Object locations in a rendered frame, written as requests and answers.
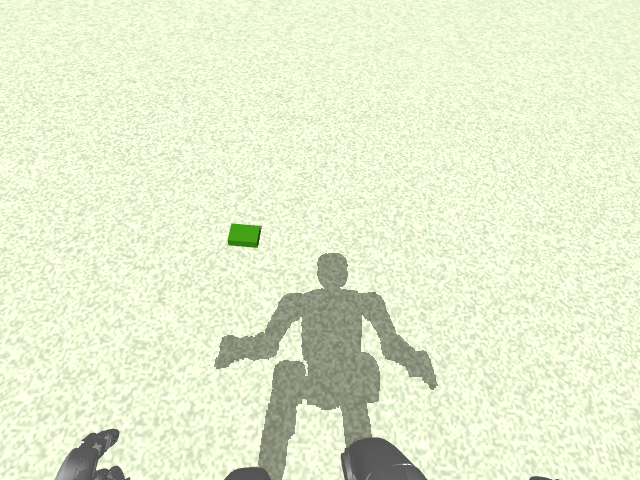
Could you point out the left robot hand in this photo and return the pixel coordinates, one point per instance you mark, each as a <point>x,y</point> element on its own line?
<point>81,463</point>

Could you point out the small box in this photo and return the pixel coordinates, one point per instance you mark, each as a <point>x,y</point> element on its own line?
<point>244,235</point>

